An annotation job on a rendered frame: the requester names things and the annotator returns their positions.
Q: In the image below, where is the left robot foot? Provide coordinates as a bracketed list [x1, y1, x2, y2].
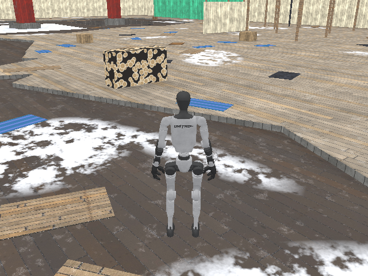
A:
[166, 223, 175, 237]

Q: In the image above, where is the right robot upper arm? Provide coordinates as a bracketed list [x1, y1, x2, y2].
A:
[195, 116, 210, 148]

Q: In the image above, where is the robot left hand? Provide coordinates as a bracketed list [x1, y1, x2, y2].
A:
[151, 165, 165, 180]

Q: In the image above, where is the left robot forearm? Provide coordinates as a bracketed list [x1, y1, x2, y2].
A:
[152, 140, 163, 167]

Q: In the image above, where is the robot right hand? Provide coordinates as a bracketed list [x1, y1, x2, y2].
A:
[203, 165, 216, 181]

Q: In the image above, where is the right robot forearm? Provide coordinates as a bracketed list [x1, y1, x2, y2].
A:
[204, 140, 215, 167]

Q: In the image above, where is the robot left shin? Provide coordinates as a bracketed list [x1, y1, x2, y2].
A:
[166, 191, 174, 229]

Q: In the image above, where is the left robot upper arm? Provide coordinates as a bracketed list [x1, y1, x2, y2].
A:
[158, 116, 172, 148]

